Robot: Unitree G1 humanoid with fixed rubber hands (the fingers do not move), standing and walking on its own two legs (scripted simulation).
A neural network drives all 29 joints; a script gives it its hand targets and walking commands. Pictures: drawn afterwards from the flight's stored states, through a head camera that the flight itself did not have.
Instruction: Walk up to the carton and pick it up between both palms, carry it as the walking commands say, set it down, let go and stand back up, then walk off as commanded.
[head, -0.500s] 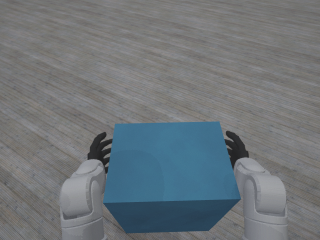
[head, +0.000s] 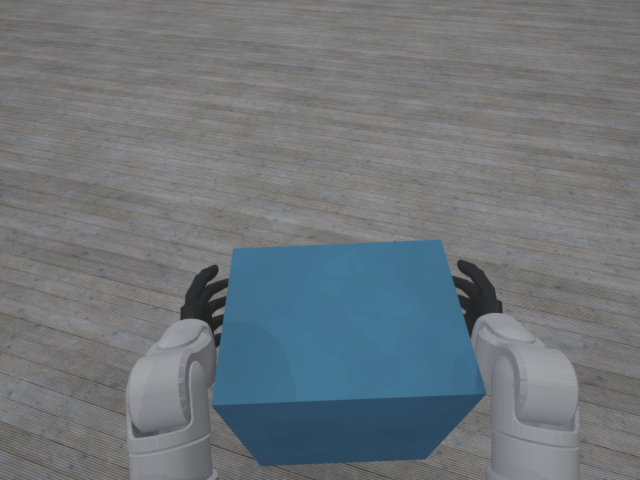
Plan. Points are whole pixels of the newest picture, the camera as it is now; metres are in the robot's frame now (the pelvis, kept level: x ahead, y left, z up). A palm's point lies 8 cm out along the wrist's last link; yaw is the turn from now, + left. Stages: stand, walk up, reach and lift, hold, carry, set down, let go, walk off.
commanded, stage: carry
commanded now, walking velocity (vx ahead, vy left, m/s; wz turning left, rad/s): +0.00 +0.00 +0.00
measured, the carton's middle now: (340, 366) +0.25 -0.01 +0.02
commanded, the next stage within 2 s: none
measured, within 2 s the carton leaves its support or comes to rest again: neither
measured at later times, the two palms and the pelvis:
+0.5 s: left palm (211, 366) +0.22 +0.13 +0.10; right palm (522, 376) +0.20 -0.18 +0.09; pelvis -0.05 -0.01 +0.00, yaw -1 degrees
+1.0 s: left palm (198, 366) +0.22 +0.15 +0.08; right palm (495, 363) +0.22 -0.17 +0.08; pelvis -0.05 -0.01 +0.01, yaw +0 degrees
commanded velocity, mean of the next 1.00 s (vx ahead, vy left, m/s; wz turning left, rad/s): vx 0.00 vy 0.00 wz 0.00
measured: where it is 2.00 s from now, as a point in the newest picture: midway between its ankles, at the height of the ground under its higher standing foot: outside the picture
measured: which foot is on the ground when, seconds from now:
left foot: down 0.00-1.00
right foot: down 0.00-1.00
